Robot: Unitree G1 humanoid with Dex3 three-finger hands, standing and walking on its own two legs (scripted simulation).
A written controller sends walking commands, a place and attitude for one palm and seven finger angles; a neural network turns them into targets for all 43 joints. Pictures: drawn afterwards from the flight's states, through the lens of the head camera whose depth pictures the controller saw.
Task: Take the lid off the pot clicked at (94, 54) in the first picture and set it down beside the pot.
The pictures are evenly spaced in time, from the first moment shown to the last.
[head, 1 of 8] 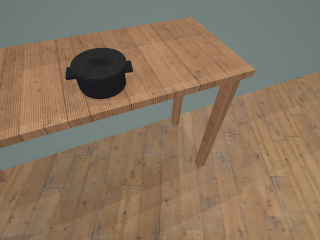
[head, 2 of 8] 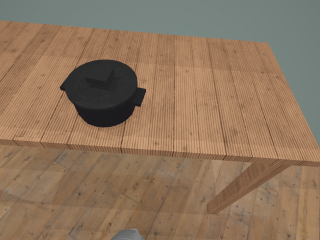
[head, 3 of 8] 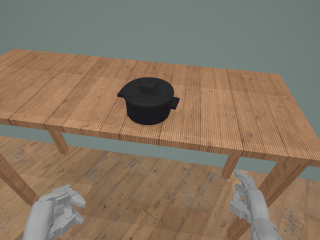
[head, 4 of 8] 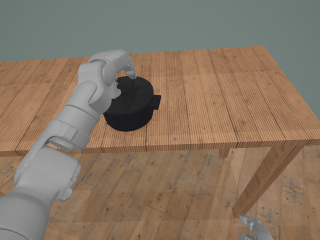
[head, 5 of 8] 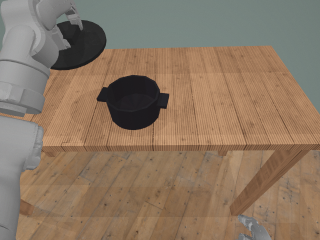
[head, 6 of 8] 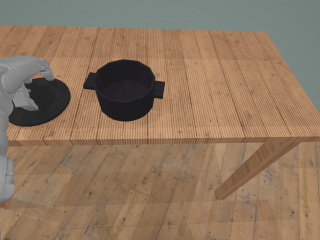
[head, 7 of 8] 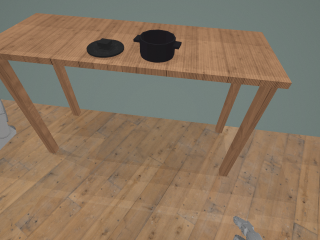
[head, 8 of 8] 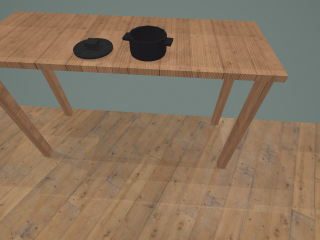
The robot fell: no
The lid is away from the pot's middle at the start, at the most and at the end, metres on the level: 0.00 0.25 0.24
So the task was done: yes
